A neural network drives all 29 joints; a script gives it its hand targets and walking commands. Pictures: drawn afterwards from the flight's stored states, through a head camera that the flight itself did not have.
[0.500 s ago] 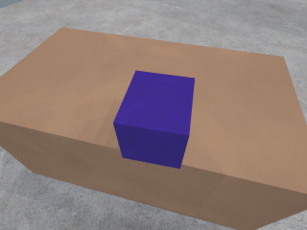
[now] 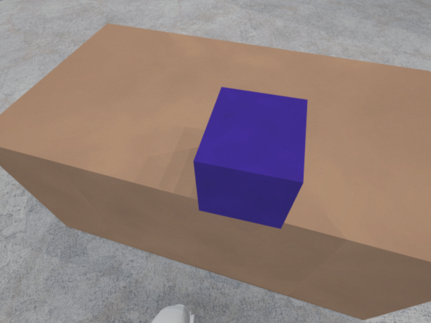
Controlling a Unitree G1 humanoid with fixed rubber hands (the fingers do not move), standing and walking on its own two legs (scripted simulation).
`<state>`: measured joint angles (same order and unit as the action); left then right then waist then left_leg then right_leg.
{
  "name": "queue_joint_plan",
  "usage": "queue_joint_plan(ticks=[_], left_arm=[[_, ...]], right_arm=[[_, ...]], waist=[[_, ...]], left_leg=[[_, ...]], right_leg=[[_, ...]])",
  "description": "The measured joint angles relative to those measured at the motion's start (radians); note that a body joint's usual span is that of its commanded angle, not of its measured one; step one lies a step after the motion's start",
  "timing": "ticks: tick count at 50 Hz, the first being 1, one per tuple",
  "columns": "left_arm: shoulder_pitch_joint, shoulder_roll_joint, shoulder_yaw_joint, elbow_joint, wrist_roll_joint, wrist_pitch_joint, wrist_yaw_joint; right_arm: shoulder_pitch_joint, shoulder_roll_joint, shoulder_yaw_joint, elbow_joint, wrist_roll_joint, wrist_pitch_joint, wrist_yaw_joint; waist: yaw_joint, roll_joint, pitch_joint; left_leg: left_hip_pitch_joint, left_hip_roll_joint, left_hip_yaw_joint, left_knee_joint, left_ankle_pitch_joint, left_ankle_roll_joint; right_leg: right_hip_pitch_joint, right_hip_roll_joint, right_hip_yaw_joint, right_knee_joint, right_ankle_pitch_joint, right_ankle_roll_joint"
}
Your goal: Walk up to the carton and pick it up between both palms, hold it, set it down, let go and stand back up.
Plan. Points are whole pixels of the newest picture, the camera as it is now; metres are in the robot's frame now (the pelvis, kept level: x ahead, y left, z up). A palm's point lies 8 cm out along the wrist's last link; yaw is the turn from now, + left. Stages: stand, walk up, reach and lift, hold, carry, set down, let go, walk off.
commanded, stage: walk up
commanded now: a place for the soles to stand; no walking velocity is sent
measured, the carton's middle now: (251, 157) +0.47 -0.07 -0.02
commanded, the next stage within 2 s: reach and lift in 1.56 s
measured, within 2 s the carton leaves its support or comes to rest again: neither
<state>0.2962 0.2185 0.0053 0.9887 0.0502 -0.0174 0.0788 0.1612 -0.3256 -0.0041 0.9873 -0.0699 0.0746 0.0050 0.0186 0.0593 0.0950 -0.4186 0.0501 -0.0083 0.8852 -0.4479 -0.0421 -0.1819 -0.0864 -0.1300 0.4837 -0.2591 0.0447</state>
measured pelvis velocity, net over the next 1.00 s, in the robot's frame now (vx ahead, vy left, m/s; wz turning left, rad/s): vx -0.01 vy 0.07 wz -0.32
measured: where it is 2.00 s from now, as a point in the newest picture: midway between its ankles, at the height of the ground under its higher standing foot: outside the picture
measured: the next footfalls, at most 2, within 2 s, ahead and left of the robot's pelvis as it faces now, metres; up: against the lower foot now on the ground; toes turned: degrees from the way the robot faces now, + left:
left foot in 0.12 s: +0.07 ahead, +0.18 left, +0.00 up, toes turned -13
right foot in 0.50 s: +0.00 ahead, -0.05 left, +0.00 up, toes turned -17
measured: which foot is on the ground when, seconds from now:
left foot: up 0.00-0.10, down 0.12-1.00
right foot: down 0.00-0.12, up 0.14-0.48, down 0.50-1.00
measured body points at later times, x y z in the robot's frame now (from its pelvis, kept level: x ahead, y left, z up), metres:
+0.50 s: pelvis -0.02 +0.08 -0.02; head +0.00 +0.07 +0.43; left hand +0.09 +0.33 -0.15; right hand +0.02 -0.20 -0.15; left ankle +0.05 +0.20 -0.73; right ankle -0.04 -0.04 -0.73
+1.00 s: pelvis -0.01 +0.07 +0.00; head -0.01 +0.06 +0.45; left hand +0.11 +0.28 -0.14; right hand -0.05 -0.18 -0.15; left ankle +0.04 +0.19 -0.73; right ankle -0.04 -0.04 -0.73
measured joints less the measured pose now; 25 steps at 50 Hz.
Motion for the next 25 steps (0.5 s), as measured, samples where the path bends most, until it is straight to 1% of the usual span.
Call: queue_joint_plan(ticks=[2, 4, 5, 6, 7, 8, 9, 10, 12, 15, 18, 21, 23, 25], left_arm=[[0.016, 0.001, 0.007, -0.003, 0.002, -0.001, -0.002], [0.023, 0.011, 0.011, -0.011, 0.003, 0.005, -0.014], [0.023, 0.018, 0.012, -0.017, 0.003, 0.009, -0.023], [0.024, 0.024, 0.010, -0.024, 0.002, 0.015, -0.033], [0.015, 0.037, 0.009, -0.029, -0.002, 0.022, -0.043], [0.003, 0.050, 0.008, -0.037, -0.006, 0.031, -0.049], [-0.006, 0.059, 0.008, -0.048, -0.014, 0.040, -0.050], [-0.012, 0.067, 0.009, -0.059, -0.020, 0.047, -0.048], [-0.022, 0.080, 0.012, -0.077, -0.029, 0.050, -0.044], [-0.023, 0.084, 0.020, -0.094, -0.026, 0.044, -0.045], [-0.013, 0.080, 0.029, -0.101, -0.020, 0.049, -0.051], [-0.010, 0.072, 0.036, -0.107, -0.016, 0.058, -0.061], [-0.011, 0.065, 0.039, -0.115, -0.019, 0.055, -0.069], [-0.009, 0.058, 0.042, -0.128, -0.024, 0.042, -0.076]], right_arm=[[-0.021, -0.003, -0.006, -0.024, 0.005, 0.000, 0.007], [-0.034, 0.005, -0.007, -0.042, 0.017, -0.008, 0.013], [-0.036, 0.010, -0.007, -0.048, 0.024, -0.015, 0.015], [-0.033, 0.013, -0.008, -0.054, 0.030, -0.024, 0.016], [-0.034, 0.028, -0.011, -0.054, 0.035, -0.032, 0.014], [-0.032, 0.046, -0.007, -0.056, 0.041, -0.035, 0.010], [-0.028, 0.062, -0.001, -0.058, 0.051, -0.034, 0.006], [-0.024, 0.077, 0.004, -0.059, 0.059, -0.030, -0.001], [-0.020, 0.103, 0.011, -0.063, 0.063, -0.022, -0.014], [-0.012, 0.118, 0.013, -0.081, 0.052, -0.026, -0.023], [-0.003, 0.117, 0.010, -0.100, 0.043, -0.042, -0.029], [0.003, 0.107, 0.007, -0.115, 0.034, -0.055, -0.034], [0.005, 0.094, 0.007, -0.119, 0.029, -0.056, -0.035], [0.010, 0.078, 0.009, -0.116, 0.027, -0.049, -0.031]], waist=[[0.004, 0.005, 0.014], [0.011, -0.002, 0.022], [0.014, -0.008, 0.024], [0.016, -0.010, 0.021], [0.018, -0.031, 0.029], [0.024, -0.049, 0.038], [0.028, -0.058, 0.039], [0.028, -0.065, 0.038], [0.022, -0.081, 0.039], [0.005, -0.092, 0.032], [-0.010, -0.092, 0.019], [-0.021, -0.086, 0.010], [-0.025, -0.077, 0.007], [-0.023, -0.067, 0.002]], left_leg=[[-0.009, 0.032, -0.009, -0.010, 0.024, -0.004], [0.019, 0.053, -0.013, -0.092, 0.065, 0.001], [0.050, 0.057, -0.009, -0.161, 0.115, 0.008], [0.086, 0.057, -0.006, -0.234, 0.164, 0.005], [0.091, 0.039, 0.009, -0.234, 0.163, -0.007], [0.085, 0.026, 0.024, -0.208, 0.153, -0.005], [0.079, 0.024, 0.033, -0.190, 0.143, 0.002], [0.077, 0.025, 0.041, -0.185, 0.139, 0.010], [0.087, 0.026, 0.063, -0.205, 0.151, 0.022], [0.098, 0.027, 0.093, -0.235, 0.168, 0.035], [0.104, 0.037, 0.126, -0.246, 0.171, 0.040], [0.104, 0.057, 0.160, -0.240, 0.167, 0.037], [0.101, 0.075, 0.179, -0.226, 0.161, 0.030], [0.090, 0.095, 0.193, -0.195, 0.147, 0.018]], right_leg=[[-0.002, -0.015, 0.015, -0.004, 0.010, 0.017], [-0.016, -0.036, 0.035, 0.016, 0.007, 0.033], [-0.031, -0.048, 0.047, 0.044, -0.004, 0.037], [-0.054, -0.057, 0.061, 0.088, -0.024, 0.034], [-0.079, -0.073, 0.089, 0.142, -0.054, 0.015], [-0.104, -0.066, 0.131, 0.201, -0.145, -0.003], [-0.134, -0.040, 0.161, 0.271, -0.243, -0.016], [-0.163, -0.012, 0.175, 0.345, -0.305, -0.025], [-0.211, 0.033, 0.179, 0.463, -0.336, -0.034], [-0.243, 0.072, 0.154, 0.541, -0.316, -0.032], [-0.234, 0.091, 0.134, 0.527, -0.299, -0.024], [-0.204, 0.091, 0.128, 0.449, -0.282, -0.021], [-0.171, 0.086, 0.128, 0.364, -0.254, -0.027], [-0.114, 0.083, 0.129, 0.222, -0.148, -0.045]])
